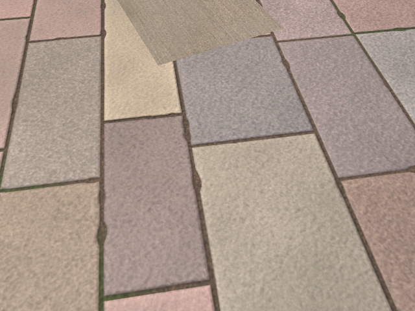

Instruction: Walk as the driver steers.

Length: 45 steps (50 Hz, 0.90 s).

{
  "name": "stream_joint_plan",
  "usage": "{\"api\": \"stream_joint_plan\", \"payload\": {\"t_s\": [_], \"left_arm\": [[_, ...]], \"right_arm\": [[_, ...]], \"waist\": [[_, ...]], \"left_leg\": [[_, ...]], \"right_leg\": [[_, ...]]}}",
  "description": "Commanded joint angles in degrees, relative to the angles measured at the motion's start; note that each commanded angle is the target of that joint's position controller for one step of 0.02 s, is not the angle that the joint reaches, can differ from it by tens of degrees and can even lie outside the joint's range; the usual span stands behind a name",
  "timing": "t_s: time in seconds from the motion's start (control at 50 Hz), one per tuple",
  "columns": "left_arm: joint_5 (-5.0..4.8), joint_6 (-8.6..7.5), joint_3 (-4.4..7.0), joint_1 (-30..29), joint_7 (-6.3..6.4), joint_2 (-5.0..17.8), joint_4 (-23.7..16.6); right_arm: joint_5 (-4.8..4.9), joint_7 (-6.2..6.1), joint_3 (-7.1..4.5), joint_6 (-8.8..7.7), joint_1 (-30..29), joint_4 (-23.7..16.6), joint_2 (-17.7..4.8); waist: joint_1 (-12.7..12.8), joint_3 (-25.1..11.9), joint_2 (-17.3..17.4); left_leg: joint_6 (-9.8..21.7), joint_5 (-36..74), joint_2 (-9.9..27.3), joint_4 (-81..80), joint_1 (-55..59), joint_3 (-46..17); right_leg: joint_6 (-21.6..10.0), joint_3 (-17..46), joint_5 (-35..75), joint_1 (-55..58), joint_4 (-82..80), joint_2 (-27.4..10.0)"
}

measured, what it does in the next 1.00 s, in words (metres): walks ahead: right foot, then left foot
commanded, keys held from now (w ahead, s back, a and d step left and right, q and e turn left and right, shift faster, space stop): w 0.72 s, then no key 0.06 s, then e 0.22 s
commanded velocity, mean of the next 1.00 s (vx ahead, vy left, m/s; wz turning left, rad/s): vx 0.44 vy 0.00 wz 0.06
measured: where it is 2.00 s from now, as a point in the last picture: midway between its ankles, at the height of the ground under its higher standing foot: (210, 248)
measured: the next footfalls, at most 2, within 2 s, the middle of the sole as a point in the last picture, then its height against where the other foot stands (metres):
right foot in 0.24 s outside the picture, level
left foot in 0.78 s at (170, 260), level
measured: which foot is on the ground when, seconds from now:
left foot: down 0.00-0.26, up 0.28-0.76, down 0.78-1.00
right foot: up 0.00-0.22, down 0.24-0.80, up 0.82-1.00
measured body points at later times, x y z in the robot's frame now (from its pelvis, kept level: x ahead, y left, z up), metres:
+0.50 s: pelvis +0.31 -0.05 +0.01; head +0.34 -0.05 +0.45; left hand +0.34 +0.22 -0.12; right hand +0.46 -0.31 -0.11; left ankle +0.36 +0.12 -0.67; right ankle +0.33 -0.13 -0.74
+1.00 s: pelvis +0.54 +0.04 +0.00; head +0.58 +0.06 +0.45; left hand +0.62 +0.32 -0.13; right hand +0.66 -0.22 -0.11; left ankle +0.58 +0.13 -0.74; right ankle +0.56 -0.12 -0.66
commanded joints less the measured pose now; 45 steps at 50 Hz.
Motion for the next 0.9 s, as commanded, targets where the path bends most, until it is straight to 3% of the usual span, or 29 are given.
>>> {"api": "stream_joint_plan", "payload": {"t_s": [0.02,0.04,0.08,0.14,0.18,0.2,0.22,0.24,0.26,0.28,0.3,0.32,0.34,0.36,0.38,0.44,0.5,0.56,0.66,0.72,0.74,0.76,0.78,0.8,0.82,0.84,0.86,0.88,0.9], "left_arm": [[1.03,0.2,0.61,0.8,-0.01,3.19,-3.59],[1.12,-0.05,0.18,-1.84,-0.38,2.32,-4.15],[0.43,-0.43,-0.24,-6.79,-1.13,1.65,-5.66],[-0.27,-0.4,-0.02,-11.67,-1.81,3.38,-8.25],[-0.47,-0.55,0.48,-11.57,-2.15,5.34,-9.1],[-0.57,-0.6,0.83,-9.66,-2.19,6.36,-8.98],[-0.55,-0.67,1.42,-5.12,-2.15,7.61,-8.04],[-0.29,-0.7,2.3,3.36,-2.08,9.38,-5.98],[0.42,-0.5,2.87,13.3,-1.91,12.27,-4.61],[0.05,0.13,3.75,18.77,-2.61,14.55,-1.75],[-0.94,0.38,2.45,18.51,-2.68,8.84,-1.77],[-1.09,0.61,1.61,12.46,-2.44,6.54,-2.94],[-0.48,0.96,1.14,7.72,-2.47,6.13,-3.84],[-0.04,0.98,0.98,5.68,-2.72,5.86,-3.93],[0.44,0.83,0.74,5.02,-2.86,5.43,-3.79],[-0.23,0.59,0.83,5.96,-3.05,5.8,-2.52],[-0.47,1.13,1.58,8.13,-2.23,8.17,-1.35],[-1.02,1.74,1.74,10.48,-1.68,8.79,-0.04],[-1.55,2.62,1.82,15.46,-1.61,9.17,2.92],[-1.67,3.5,2.21,15.2,-1.24,10.33,3.62],[-1.55,3.92,2.23,13.87,-1.07,10.66,3.5],[-1.4,4.29,1.9,13.19,-0.86,10.04,3.25],[-0.62,4.23,1.08,13.11,-0.59,8.43,2.07],[0.25,3.3,-0.77,18.83,-0.77,2.95,1.26],[-0.71,2.53,-0.8,22.13,-0.94,3.43,3.17],[-2.36,2.64,0.84,18.88,-0.92,8.87,2.99],[-2.63,3.16,0.94,14.71,-0.63,8.65,1.92],[-1.98,4.06,1.11,13.07,-0.13,7.83,1.84],[-1.55,5.31,1.54,13.34,0.3,7.43,1.96]], "right_arm": [[0.22,-1.85,-1.64,-0.81,-2.71,-4.57,-8.69],[0.42,-2.15,-1.55,-0.56,-0.96,-4.14,-8.3],[0.59,-2.34,-1.33,-0.29,3.76,-2.62,-8.03],[0.6,-2.29,-1.05,-0.17,7.12,-1.02,-7.86],[0.28,-2.49,-1.18,0.12,7.89,-0.53,-8.39],[0.06,-2.57,-1.34,0.31,7.21,-0.66,-9.0],[-0.18,-2.53,-1.42,0.5,6.09,-1.09,-9.52],[-0.62,-2.26,-1.04,0.66,4.42,-1.91,-9.11],[-1.66,-1.95,-0.08,0.56,5.35,-3.03,-7.0],[0.07,-1.19,1.67,-0.29,15.68,-1.41,-0.93],[1.12,-1.06,0.82,-0.78,12.4,-1.1,-6.83],[1.77,-1.07,-0.11,-1.09,4.11,-3.67,-10.06],[1.23,-1.3,0.03,-1.18,-0.02,-4.92,-9.32],[0.2,-1.42,-0.11,-1.2,-1.12,-5.28,-8.2],[-0.19,-1.46,-0.25,-0.94,0.28,-5.12,-7.33],[-0.22,-1.68,0.23,-0.01,2.14,-4.64,-4.35],[-0.81,-1.74,0.69,0.02,-4.1,-6.78,-3.71],[-0.71,-1.42,1.09,-0.45,-9.74,-8.19,-3.08],[0.15,-0.41,1.31,-1.09,-17.73,-11.02,-3.77],[0.3,0.4,0.88,-1.79,-17.74,-11.94,-5.48],[-0.02,0.42,0.37,-2.01,-14.84,-11.24,-6.47],[-0.65,0.22,-0.76,-2.19,-7.95,-9.01,-8.48],[-1.66,-0.14,-1.87,-2.4,0.66,-6.98,-12.07],[-2.98,-0.64,-2.91,-1.79,6.67,-6.24,-16.96],[-1.9,-0.45,-2.13,-0.93,8.79,-5.54,-13.78],[-1.16,-0.36,-1.16,-0.59,5.25,-6.08,-10.74],[-1.03,-0.41,-0.44,-0.64,0.45,-6.93,-8.5],[-1.15,-0.27,0.07,-0.82,-3.53,-7.01,-6.8],[-1.34,-0.24,0.4,-1.0,-6.23,-6.99,-5.51]], "waist": [[1.92,-1.95,3.83],[0.35,-2.06,4.04],[-2.67,-2.23,4.27],[-4.02,-0.69,5.3],[-2.71,-0.78,5.99],[-1.19,-1.64,6.59],[1.5,-4.31,7.1],[5.93,-10.1,6.22],[8.83,-18.62,1.03],[5.97,-27.04,-16.41],[7.65,-23.14,-10.36],[7.59,-11.91,-5.1],[5.67,-6.29,0.88],[3.94,-3.25,2.04],[2.12,-3.58,0.43],[0.63,-4.0,-2.18],[2.02,-2.88,-1.51],[3.8,-1.89,-1.84],[6.29,0.04,-2.56],[4.59,-0.26,-3.58],[2.4,-1.64,-3.91],[-1.05,-6.1,-3.26],[-4.1,-13.67,-0.93],[-3.58,-22.1,11.4],[-3.96,-28.83,16.0],[-3.76,-21.1,10.32],[-2.08,-14.97,8.02],[-0.19,-10.83,5.37],[1.8,-8.79,6.45]], "left_leg": [[8.7,27.77,13.44,-7.45,-7.34,-7.82],[7.04,26.5,11.82,-6.87,-7.47,-6.09],[5.18,20.45,12.11,-6.78,-5.78,-6.92],[4.77,16.1,15.63,-4.82,1.8,-10.87],[4.31,20.55,18.64,-1.67,8.84,-12.94],[3.67,27.71,19.18,1.18,11.46,-12.9],[2.92,37.82,18.43,6.14,12.8,-12.11],[1.69,41.93,15.81,15.88,10.23,-10.12],[0.16,27.3,11.64,31.88,-0.31,-8.13],[-3.91,-16.45,2.26,53.16,-21.0,-4.33],[-3.12,-22.69,5.02,58.09,-28.98,-8.23],[-2.86,-17.34,8.2,57.63,-32.53,-6.51],[-3.14,-12.46,10.94,54.45,-30.72,-3.99],[-3.63,-10.01,12.66,50.62,-29.04,-3.16],[-3.87,-8.47,14.32,47.98,-25.42,-3.13],[-5.3,-6.78,15.73,40.72,-23.22,-1.14],[-6.84,1.64,16.54,30.5,-26.12,-0.16],[-7.24,11.39,15.15,19.54,-23.94,1.13],[-6.54,12.59,13.15,11.38,-23.32,2.07],[-4.33,6.63,12.35,8.35,-21.33,2.26],[-3.4,6.15,10.97,6.49,-16.48,3.29],[-1.99,8.94,9.27,4.59,-6.69,4.72],[0.82,22.07,14.89,7.65,8.29,-0.02],[9.49,36.96,30.01,10.27,31.89,-19.06],[13.77,40.83,35.33,5.89,33.61,-30.23],[11.04,40.14,32.9,5.29,25.71,-21.51],[8.33,39.88,29.98,4.2,18.38,-13.96],[6.49,37.46,27.42,1.8,10.99,-9.37],[5.17,35.07,25.54,-0.72,4.9,-5.76]], "right_leg": [[1.1,-3.83,12.86,5.61,-14.39,0.87],[0.49,-4.75,19.36,7.39,-20.3,2.2],[-0.44,-5.69,29.0,9.62,-27.33,4.57],[-2.59,-4.63,26.8,6.56,-32.43,5.25],[-4.57,-3.88,20.58,4.54,-33.51,5.47],[-5.73,-4.12,16.96,5.93,-33.86,6.1],[-7.17,-5.39,15.36,11.39,-34.66,7.59],[-9.56,-4.84,18.69,23.34,-34.29,6.63],[-13.91,5.5,20.48,40.8,-31.99,-2.59],[-24.27,32.03,9.5,60.5,-36.93,-16.18],[-21.82,38.97,-4.86,58.75,-42.73,-15.65],[-18.44,30.65,-6.05,49.36,-44.82,-13.33],[-16.82,23.87,0.22,39.67,-46.72,-10.89],[-16.54,19.73,7.12,33.41,-48.05,-9.01],[-15.82,16.23,11.32,29.96,-49.23,-7.15],[-16.37,9.6,18.14,26.46,-52.23,-5.22],[-16.31,5.9,19.11,26.47,-54.36,-4.79],[-14.19,1.55,18.27,26.38,-54.54,-2.62],[-13.42,1.65,17.1,31.95,-51.91,-5.06],[-12.2,3.0,21.39,36.67,-48.25,-7.66],[-11.04,2.03,30.18,37.07,-44.07,-6.74],[-9.25,-0.28,39.98,36.32,-35.7,-3.72],[-6.58,-2.78,35.37,29.28,-23.27,-0.39],[-1.83,-6.17,8.35,6.42,-1.12,7.89],[-0.8,1.79,-21.22,0.68,9.49,11.02],[-0.98,4.28,-19.67,-1.99,13.33,7.97],[-1.03,2.15,-16.48,-3.22,11.13,5.37],[-0.61,1.02,-12.88,-1.64,7.26,3.41],[-0.39,0.51,-10.05,2.1,4.18,1.82]]}}
Keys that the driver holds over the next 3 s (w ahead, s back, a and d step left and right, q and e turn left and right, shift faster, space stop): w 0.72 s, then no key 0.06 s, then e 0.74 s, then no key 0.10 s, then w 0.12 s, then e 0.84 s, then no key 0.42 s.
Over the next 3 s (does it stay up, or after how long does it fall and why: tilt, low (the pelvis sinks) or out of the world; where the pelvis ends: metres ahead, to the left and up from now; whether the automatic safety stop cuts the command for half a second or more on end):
stays up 0.71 -0.04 -0.01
